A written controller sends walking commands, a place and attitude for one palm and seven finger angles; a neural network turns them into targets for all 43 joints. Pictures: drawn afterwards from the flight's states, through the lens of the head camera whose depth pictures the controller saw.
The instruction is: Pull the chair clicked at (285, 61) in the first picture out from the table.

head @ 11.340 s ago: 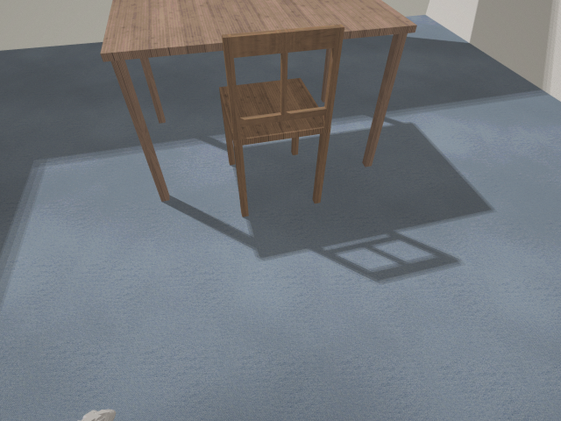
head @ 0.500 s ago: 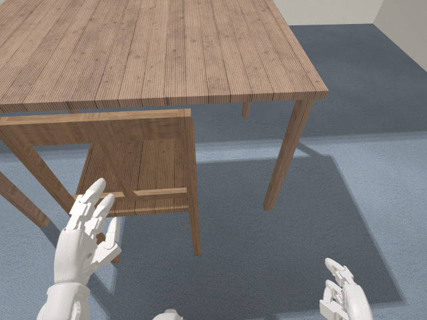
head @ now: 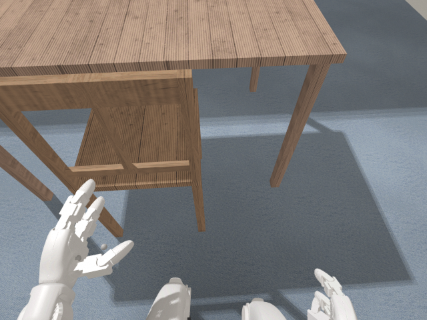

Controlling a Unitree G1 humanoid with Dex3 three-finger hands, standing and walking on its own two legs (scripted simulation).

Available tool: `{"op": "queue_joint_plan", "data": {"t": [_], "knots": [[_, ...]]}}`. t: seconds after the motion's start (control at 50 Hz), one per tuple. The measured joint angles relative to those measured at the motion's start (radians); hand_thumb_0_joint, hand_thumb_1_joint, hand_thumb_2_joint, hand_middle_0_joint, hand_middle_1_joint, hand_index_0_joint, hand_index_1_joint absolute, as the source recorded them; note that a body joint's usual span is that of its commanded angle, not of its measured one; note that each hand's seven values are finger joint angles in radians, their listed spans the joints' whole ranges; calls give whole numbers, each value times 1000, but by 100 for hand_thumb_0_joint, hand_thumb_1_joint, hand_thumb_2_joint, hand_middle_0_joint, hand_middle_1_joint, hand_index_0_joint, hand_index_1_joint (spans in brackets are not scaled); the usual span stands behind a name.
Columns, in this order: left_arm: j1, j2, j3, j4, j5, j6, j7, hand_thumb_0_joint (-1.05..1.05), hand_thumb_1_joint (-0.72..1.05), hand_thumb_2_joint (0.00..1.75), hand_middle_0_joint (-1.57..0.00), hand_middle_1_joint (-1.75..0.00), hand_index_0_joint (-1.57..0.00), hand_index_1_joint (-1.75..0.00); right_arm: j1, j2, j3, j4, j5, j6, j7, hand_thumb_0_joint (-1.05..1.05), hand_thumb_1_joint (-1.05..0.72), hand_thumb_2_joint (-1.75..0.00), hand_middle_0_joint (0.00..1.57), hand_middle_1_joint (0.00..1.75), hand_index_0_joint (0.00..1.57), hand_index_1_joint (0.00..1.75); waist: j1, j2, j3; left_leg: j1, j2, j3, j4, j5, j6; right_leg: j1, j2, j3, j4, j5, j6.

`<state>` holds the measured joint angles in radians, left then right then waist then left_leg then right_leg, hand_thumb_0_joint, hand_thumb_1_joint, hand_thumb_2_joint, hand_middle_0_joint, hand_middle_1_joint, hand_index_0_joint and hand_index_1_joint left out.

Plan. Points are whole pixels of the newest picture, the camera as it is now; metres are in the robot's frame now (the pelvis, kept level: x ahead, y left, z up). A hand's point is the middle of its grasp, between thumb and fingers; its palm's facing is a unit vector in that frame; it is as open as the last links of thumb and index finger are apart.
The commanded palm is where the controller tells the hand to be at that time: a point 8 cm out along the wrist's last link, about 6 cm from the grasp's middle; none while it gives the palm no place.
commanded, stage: raise the hand toward the chair's back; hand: left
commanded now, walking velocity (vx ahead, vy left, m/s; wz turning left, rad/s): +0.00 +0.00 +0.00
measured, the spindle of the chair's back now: (114, 139) +0.50 +0.27 -0.02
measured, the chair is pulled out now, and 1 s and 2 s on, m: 0.00 0.00 0.00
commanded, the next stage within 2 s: aim the fingers beside a spindle in 1.32 s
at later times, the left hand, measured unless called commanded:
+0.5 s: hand (81, 242) +0.23 +0.23 +0.06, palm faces +0.11 -0.99 -0.03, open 16.3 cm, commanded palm +0.21 +0.29 +0.06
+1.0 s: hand (80, 226) +0.26 +0.23 +0.07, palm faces +0.10 -0.99 -0.04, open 16.9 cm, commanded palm +0.23 +0.29 +0.07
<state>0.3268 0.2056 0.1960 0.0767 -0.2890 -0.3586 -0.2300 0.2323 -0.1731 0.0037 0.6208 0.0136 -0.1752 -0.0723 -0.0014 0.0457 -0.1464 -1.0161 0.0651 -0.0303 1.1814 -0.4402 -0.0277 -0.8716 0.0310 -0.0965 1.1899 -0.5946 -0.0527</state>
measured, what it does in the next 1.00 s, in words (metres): stands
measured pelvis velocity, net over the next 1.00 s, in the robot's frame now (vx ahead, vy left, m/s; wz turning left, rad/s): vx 0.01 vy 0.03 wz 0.00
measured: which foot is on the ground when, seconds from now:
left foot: down 0.00-1.00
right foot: down 0.00-1.00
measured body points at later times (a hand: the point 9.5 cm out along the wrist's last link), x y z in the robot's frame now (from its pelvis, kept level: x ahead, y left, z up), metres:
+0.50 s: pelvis +0.01 +0.03 +0.01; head +0.07 +0.05 +0.45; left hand +0.22 +0.28 +0.06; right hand +0.21 -0.19 -0.06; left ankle +0.07 +0.14 -0.64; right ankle +0.00 -0.09 -0.64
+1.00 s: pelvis +0.01 +0.03 +0.02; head +0.07 +0.04 +0.46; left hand +0.24 +0.29 +0.07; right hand +0.18 -0.22 -0.07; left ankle +0.07 +0.14 -0.64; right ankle +0.00 -0.09 -0.64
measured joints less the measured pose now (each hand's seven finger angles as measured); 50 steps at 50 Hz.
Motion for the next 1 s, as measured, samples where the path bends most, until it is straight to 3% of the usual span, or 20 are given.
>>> {"op": "queue_joint_plan", "data": {"t": [0.12,0.18,0.36,0.56,0.72,1.0], "knots": [[41,-18,-5,-18,17,-90,44,0,5,54,-12,-16,-12,-17,32,-36,-28,8,-7,-3,11,2,-91,-90,20,30,20,30,-9,-5,-11,7,-6,23,-16,0,20,3,-9,21,-20,8,17],[45,-16,-24,-21,23,-106,47,0,-2,51,-11,-15,-11,-15,25,-58,-35,-1,-6,-5,10,2,-91,-90,20,30,20,30,-9,-7,-7,-1,-11,25,-9,-3,28,-1,-14,23,-17,7,25],[47,-7,-43,-66,40,-102,87,0,-23,42,-9,-12,-9,-12,-31,-60,-28,-52,-9,-3,15,2,-91,-90,20,30,20,30,-5,-21,-5,1,-21,20,-8,-4,43,14,-22,17,-35,13,39],[21,9,-42,-63,47,-58,77,-1,-43,33,-7,-9,-7,-9,-54,-37,15,-96,-10,20,26,1,-91,-90,20,30,20,30,9,-13,-7,25,-28,9,-22,-2,49,51,-25,6,-66,21,47],[-6,21,-20,-52,37,-44,61,-1,-49,31,-7,-8,-6,-8,-31,-38,24,-81,-8,25,25,1,-90,-90,20,30,20,30,9,-9,-5,39,-28,8,-33,0,49,67,-24,5,-80,25,47],[-31,28,4,-9,22,-41,53,-1,-50,30,-6,-8,-6,-8,9,-64,-3,-49,0,27,19,2,-91,-90,20,30,20,30,-15,-9,-5,68,-21,15,-65,7,42,87,-18,13,-106,33,40]]}}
